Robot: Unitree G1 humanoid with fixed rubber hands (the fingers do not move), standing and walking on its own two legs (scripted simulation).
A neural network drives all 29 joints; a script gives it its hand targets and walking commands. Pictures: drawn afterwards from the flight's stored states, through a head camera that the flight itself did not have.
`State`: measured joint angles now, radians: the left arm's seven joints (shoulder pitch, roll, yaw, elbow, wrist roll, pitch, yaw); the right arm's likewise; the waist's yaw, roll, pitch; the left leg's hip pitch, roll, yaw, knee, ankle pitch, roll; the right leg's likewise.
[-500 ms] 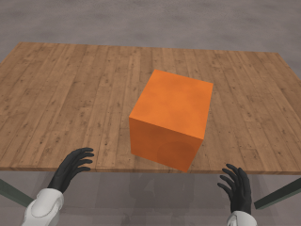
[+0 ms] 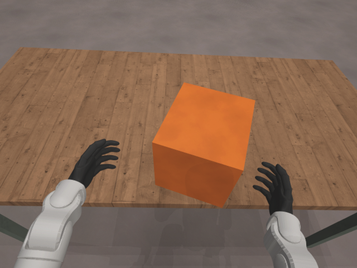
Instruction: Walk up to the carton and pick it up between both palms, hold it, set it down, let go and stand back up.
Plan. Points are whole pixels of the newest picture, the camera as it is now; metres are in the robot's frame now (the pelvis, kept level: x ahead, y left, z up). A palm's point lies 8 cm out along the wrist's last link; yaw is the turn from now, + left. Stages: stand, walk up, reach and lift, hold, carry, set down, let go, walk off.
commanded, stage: reach and lift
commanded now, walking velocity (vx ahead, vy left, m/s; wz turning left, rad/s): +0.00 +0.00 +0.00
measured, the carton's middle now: (202, 144) +0.41 -0.04 +0.00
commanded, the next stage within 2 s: none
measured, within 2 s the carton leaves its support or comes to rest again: neither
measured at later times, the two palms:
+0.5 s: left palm (97, 137) +0.35 +0.20 +0.10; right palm (283, 166) +0.29 -0.19 +0.10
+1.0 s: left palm (112, 101) +0.41 +0.18 +0.15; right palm (289, 138) +0.34 -0.20 +0.13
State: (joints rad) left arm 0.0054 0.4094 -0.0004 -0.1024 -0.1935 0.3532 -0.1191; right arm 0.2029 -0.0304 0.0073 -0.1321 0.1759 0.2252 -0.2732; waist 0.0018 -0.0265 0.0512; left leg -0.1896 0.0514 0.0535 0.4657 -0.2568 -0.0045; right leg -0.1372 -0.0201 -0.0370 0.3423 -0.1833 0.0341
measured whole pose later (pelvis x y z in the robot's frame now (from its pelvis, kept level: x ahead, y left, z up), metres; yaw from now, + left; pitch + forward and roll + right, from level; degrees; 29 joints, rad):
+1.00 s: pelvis +0.00 +0.00 +0.00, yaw +0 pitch -1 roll -2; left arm -0.68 0.40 0.00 0.48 -0.19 0.44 -0.10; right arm -0.47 -0.11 -0.06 0.28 0.22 0.34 -0.29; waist -0.10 -0.03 0.03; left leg -0.19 0.05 0.05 0.47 -0.26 0.00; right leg -0.14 -0.02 -0.04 0.34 -0.18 0.04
